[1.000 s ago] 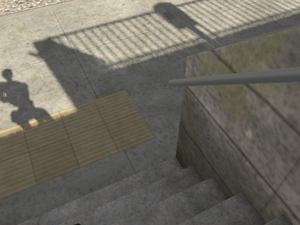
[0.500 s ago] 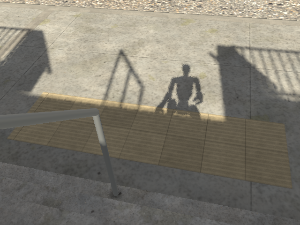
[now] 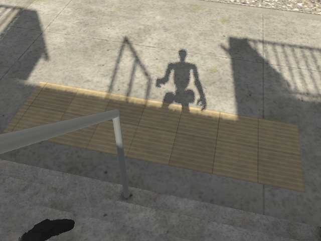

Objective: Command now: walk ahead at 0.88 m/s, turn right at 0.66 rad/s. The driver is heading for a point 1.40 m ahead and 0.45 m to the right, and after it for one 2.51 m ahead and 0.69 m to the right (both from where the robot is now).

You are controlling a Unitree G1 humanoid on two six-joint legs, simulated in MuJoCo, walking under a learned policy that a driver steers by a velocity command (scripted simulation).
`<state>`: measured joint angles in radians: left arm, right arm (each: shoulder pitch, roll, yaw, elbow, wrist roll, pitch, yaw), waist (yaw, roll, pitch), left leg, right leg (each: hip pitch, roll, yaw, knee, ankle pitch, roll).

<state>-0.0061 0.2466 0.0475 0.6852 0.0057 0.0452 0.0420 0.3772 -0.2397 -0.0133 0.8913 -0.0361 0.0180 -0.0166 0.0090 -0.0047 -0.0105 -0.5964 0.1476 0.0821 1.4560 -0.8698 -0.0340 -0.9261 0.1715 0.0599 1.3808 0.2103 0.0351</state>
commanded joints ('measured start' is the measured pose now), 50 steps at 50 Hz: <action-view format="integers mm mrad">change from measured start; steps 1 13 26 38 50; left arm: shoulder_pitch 168 520 381 -5 -144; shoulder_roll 76 179 68 -47 20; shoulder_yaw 21 28 -25 -28 -32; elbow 9 139 31 -28 -48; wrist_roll -5 -62 -33 21 30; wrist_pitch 38 -32 -62 -54 -117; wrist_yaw -43 -62 -5 -43 -71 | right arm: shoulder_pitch -245 -496 -452 289 118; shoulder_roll -100 41 -27 -46 -102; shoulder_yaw -21 -7 -42 -52 -31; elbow -145 -363 -255 -45 -57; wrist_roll -12 -43 -18 72 61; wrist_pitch -65 -20 -25 -45 -85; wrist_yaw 11 -16 31 33 -21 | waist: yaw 116 148 22 -269 -100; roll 22 -217 -86 165 48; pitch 86 -49 62 136 53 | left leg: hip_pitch -88 -663 -259 804 176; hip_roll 161 -36 -148 36 -174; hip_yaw -128 -147 -262 -218 -529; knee -359 536 -422 -973 -667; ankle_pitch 4 217 1242 1353 553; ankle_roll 49 51 -49 209 284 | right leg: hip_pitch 211 819 523 -166 332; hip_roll -118 -354 -151 184 -151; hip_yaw -11 492 625 69 -15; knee -248 -696 -594 952 -622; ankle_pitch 109 -17 -808 -913 426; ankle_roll -44 -292 -346 -225 -59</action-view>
